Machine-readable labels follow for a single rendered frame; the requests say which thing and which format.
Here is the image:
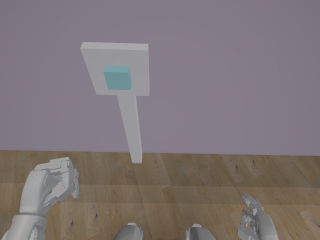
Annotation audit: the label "panel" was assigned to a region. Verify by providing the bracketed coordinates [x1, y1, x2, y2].
[80, 42, 150, 164]

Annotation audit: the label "robot left thigh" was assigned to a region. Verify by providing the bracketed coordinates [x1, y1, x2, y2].
[113, 225, 143, 240]

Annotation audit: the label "robot right thigh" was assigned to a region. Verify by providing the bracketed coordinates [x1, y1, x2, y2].
[184, 227, 216, 240]

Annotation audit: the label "robot left hand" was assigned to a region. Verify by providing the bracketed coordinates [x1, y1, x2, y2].
[19, 157, 79, 217]

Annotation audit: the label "button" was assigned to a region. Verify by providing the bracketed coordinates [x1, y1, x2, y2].
[103, 65, 132, 90]

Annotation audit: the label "robot left forearm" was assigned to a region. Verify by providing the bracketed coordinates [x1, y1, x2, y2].
[1, 212, 48, 240]

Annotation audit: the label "robot right hand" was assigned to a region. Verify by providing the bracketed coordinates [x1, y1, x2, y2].
[237, 193, 279, 240]

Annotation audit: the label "robot thigh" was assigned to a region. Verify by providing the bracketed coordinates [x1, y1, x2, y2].
[113, 225, 143, 240]
[184, 227, 216, 240]

